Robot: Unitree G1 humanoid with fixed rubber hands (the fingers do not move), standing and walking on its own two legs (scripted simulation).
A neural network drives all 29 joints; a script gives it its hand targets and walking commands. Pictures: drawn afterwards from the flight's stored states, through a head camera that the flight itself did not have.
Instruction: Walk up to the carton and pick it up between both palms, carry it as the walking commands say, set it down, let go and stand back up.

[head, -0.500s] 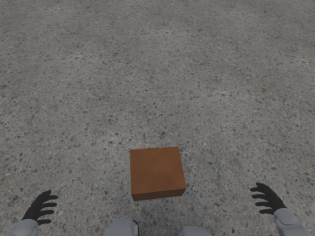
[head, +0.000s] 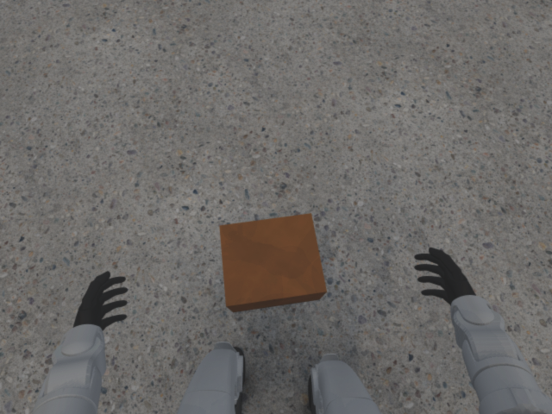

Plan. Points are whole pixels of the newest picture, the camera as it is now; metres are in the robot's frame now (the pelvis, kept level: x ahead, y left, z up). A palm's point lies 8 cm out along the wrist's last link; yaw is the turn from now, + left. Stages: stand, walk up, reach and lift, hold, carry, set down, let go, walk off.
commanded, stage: reach and lift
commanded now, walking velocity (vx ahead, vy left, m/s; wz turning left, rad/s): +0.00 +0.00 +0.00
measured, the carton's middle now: (271, 264) +0.44 +0.04 -0.64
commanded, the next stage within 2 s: none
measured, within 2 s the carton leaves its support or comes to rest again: neither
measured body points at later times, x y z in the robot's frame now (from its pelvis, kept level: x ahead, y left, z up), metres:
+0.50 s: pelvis -0.06 -0.01 -0.06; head +0.20 +0.02 +0.31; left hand +0.35 +0.28 -0.16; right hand +0.43 -0.21 -0.15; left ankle +0.04 +0.15 -0.69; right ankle -0.01 -0.13 -0.69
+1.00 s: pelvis -0.06 +0.01 -0.09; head +0.24 +0.01 +0.24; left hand +0.40 +0.25 -0.22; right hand +0.48 -0.20 -0.21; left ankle +0.04 +0.15 -0.69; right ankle -0.01 -0.13 -0.69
